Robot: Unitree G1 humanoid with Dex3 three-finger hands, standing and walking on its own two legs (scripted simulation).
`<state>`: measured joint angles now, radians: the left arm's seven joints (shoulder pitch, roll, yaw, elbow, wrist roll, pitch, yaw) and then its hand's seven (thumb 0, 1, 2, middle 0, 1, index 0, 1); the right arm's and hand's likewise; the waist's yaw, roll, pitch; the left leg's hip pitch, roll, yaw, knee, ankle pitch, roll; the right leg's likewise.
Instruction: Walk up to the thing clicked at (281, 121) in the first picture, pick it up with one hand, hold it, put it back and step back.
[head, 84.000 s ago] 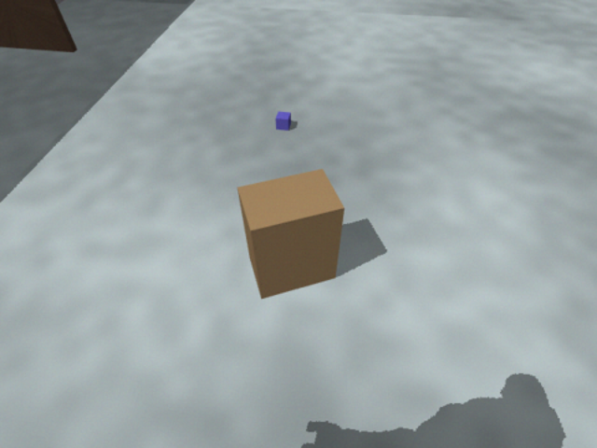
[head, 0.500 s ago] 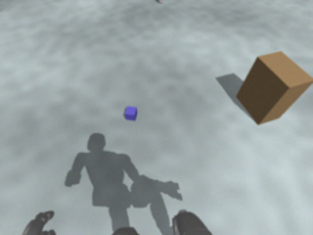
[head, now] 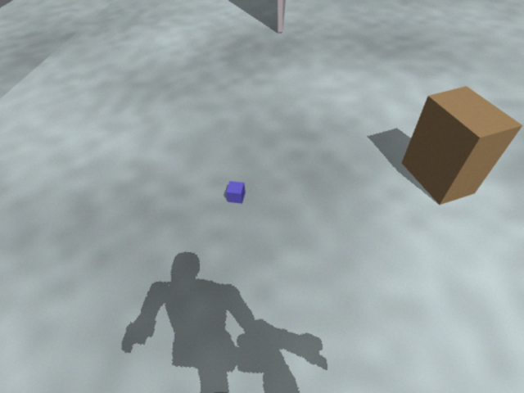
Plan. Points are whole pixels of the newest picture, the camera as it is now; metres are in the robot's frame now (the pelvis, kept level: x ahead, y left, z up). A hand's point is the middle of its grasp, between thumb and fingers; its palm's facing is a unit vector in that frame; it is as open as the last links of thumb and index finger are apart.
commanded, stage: step back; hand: left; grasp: from above
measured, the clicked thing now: (235, 192) +1.09 +0.26 -0.72
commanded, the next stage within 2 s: stand in 0.90 s
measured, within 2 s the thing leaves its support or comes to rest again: neither
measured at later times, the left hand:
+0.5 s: hand out of the picture +0.07 +0.27 -0.14, palm faces +0.04 -0.93 -0.37, open 7.4 cm
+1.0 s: hand out of the picture +0.14 +0.29 -0.14, palm faces +0.01 -0.94 -0.35, open 7.4 cm
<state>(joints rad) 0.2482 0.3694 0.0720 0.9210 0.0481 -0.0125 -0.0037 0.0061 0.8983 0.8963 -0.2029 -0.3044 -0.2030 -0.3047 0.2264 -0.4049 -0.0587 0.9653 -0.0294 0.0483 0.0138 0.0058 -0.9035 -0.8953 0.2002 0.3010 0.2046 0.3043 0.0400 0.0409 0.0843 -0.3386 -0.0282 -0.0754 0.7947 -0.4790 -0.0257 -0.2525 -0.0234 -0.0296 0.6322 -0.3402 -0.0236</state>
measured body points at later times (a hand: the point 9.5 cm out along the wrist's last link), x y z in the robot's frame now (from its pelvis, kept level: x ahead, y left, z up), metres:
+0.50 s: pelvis +0.02 +0.01 +0.01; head +0.04 +0.00 +0.45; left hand +0.07 +0.32 -0.11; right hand +0.10 -0.31 -0.12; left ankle +0.05 +0.14 -0.71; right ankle +0.01 -0.11 -0.73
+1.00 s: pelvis +0.04 +0.03 +0.01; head +0.06 +0.03 +0.46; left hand +0.14 +0.33 -0.11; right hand +0.18 -0.26 -0.11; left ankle +0.06 +0.15 -0.73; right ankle +0.01 -0.11 -0.73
